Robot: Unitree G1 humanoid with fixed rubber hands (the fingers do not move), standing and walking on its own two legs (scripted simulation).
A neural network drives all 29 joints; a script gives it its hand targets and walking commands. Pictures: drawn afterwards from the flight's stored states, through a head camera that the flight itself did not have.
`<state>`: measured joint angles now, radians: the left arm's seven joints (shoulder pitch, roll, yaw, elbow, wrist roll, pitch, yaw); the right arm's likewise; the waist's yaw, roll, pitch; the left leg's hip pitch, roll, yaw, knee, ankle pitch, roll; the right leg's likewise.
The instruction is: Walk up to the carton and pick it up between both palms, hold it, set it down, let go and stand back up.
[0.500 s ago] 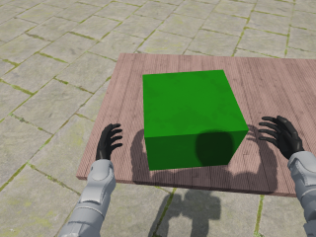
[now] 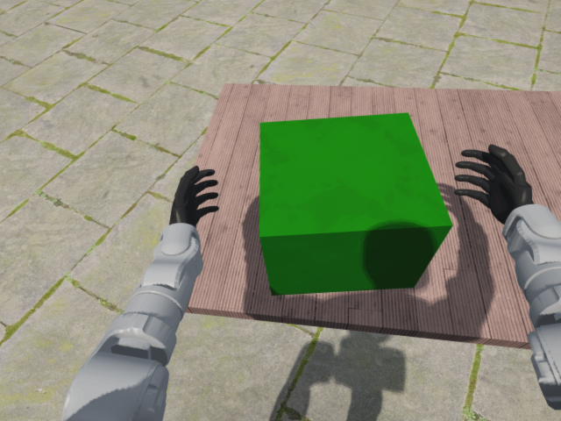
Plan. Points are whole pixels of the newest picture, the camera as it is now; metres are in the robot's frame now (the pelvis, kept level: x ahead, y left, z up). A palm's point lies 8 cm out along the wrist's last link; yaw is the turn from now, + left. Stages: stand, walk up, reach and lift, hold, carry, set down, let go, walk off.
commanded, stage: reach and lift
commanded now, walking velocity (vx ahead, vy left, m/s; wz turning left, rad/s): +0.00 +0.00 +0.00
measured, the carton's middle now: (338, 206) +0.52 -0.02 -0.07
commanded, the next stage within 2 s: none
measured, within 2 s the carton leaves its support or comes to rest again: neither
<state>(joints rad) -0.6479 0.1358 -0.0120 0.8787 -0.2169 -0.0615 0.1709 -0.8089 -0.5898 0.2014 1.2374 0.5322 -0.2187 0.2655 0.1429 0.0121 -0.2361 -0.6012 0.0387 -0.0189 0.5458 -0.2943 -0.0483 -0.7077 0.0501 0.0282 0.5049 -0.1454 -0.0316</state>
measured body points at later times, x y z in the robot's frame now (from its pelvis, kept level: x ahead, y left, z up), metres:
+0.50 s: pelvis +0.00 -0.01 -0.01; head +0.11 -0.03 +0.43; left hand +0.45 +0.22 +0.07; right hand +0.52 -0.23 +0.09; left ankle -0.04 +0.15 -0.73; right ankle +0.04 -0.10 -0.73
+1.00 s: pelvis +0.00 -0.01 -0.03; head +0.16 -0.03 +0.38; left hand +0.43 +0.22 -0.03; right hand +0.52 -0.22 -0.02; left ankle -0.04 +0.15 -0.73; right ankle +0.04 -0.10 -0.73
